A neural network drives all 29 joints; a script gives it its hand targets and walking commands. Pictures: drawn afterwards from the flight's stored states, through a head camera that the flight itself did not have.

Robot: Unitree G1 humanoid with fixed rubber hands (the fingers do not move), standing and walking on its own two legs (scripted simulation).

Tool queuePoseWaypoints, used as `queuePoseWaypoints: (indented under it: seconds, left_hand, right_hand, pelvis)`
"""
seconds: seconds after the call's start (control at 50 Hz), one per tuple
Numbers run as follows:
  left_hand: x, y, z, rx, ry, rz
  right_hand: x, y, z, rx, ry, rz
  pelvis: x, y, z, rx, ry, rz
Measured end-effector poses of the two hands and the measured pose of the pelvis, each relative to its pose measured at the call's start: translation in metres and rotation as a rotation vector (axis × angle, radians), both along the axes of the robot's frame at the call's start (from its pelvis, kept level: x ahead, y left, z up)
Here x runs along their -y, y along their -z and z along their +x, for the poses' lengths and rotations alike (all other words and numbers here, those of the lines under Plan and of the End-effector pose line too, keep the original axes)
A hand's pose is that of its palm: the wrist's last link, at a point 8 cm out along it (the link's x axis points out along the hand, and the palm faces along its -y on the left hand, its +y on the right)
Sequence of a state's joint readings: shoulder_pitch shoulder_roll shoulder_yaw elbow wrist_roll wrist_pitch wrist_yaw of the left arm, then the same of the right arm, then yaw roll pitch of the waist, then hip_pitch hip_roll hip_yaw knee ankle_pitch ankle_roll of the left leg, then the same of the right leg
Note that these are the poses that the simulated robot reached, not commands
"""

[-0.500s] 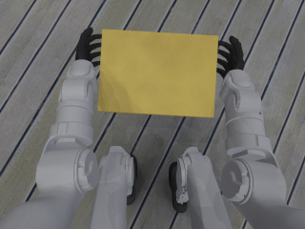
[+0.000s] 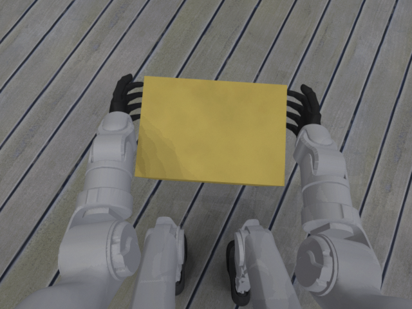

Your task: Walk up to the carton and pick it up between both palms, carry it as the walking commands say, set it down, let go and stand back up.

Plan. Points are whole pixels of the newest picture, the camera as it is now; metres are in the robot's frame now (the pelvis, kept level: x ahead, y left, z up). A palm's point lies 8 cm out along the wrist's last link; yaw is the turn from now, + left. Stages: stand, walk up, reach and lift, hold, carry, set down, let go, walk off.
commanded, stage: reach and lift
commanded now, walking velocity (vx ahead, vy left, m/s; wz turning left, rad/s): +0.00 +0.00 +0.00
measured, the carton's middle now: (211, 139) +0.46 +0.01 -0.14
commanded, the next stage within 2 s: none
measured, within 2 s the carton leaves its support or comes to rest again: neither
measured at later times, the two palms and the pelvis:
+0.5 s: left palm (106, 108) +0.46 +0.18 +0.02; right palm (331, 122) +0.44 -0.17 +0.03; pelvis +0.02 +0.00 +0.07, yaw +1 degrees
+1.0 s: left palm (87, 97) +0.44 +0.17 +0.09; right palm (367, 114) +0.42 -0.17 +0.10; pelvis +0.04 +0.00 +0.14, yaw +1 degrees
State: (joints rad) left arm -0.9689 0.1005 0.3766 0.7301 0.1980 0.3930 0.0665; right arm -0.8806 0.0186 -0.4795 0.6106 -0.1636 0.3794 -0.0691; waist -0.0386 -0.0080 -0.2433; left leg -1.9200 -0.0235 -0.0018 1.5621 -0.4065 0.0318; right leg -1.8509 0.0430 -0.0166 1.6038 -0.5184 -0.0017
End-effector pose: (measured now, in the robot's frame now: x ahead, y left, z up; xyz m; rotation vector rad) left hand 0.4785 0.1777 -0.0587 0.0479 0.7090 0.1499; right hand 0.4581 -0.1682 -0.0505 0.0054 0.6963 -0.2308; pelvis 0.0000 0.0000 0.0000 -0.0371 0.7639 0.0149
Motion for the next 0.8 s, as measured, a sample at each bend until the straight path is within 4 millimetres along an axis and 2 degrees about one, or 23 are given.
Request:
queuePoseWaypoints:
  seconds: [0.8]
  left_hand:
    - [0.001,-0.123,-0.032,-0.011,0.011,-0.017]
  right_hand:
    - [0.003,-0.121,-0.033,-0.021,0.000,0.013]
  pelvis:
    - [-0.003,-0.110,0.030,0.164,-0.004,0.019]
